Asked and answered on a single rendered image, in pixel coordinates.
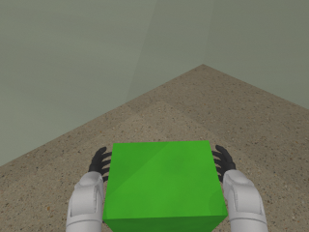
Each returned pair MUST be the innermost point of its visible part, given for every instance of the carton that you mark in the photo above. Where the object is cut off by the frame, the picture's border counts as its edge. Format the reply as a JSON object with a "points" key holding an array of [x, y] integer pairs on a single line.
{"points": [[165, 186]]}

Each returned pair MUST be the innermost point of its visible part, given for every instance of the left robot forearm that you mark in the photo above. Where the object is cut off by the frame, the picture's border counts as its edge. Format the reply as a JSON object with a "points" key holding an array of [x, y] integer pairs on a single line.
{"points": [[85, 204]]}

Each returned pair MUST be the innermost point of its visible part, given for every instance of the robot left hand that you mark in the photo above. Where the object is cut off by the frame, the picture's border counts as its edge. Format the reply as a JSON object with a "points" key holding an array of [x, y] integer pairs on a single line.
{"points": [[97, 162]]}

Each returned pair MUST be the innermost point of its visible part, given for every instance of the robot right hand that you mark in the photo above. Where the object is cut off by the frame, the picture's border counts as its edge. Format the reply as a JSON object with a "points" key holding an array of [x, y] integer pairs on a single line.
{"points": [[225, 161]]}

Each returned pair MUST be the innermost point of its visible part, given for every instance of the right robot forearm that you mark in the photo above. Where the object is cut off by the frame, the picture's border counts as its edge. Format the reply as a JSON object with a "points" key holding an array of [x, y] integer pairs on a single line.
{"points": [[245, 204]]}

